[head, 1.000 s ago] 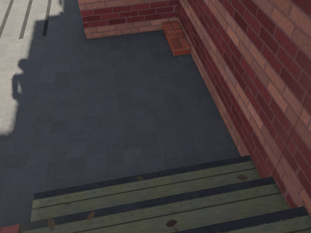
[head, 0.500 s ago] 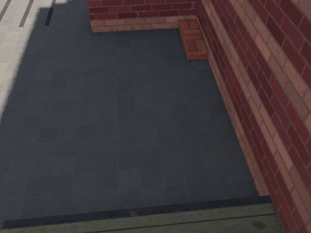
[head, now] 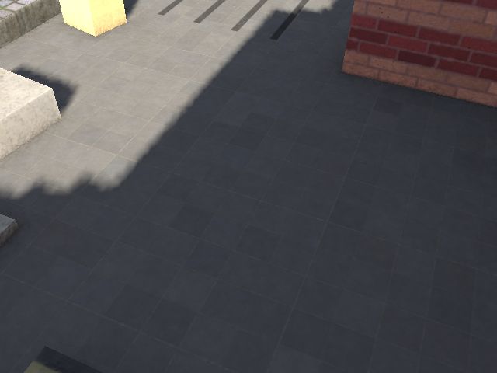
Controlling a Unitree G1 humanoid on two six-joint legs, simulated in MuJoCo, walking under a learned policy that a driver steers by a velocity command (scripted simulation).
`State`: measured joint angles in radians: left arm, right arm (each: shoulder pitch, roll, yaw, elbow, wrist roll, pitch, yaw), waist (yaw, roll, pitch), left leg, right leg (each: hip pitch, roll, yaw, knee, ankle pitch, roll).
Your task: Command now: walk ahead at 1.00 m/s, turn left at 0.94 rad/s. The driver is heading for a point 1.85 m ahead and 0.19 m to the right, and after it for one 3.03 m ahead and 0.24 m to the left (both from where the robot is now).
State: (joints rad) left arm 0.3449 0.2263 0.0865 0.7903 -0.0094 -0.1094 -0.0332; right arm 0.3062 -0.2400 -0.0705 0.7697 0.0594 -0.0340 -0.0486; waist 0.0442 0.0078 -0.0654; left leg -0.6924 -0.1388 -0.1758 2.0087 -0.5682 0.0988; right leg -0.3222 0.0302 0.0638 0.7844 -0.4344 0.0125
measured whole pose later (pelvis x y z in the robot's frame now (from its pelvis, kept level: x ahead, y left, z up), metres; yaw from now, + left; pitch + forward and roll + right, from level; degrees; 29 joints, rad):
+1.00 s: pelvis +0.91 +0.03 -0.27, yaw -17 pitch +2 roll -1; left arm 0.44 0.19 0.05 0.87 -0.02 -0.08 0.01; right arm -0.09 -0.21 -0.02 0.66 0.01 -0.14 0.00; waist 0.09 -0.01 0.04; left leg -0.67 0.06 -0.17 0.72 -0.09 -0.06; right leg -0.15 0.17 0.17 0.54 -0.40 -0.10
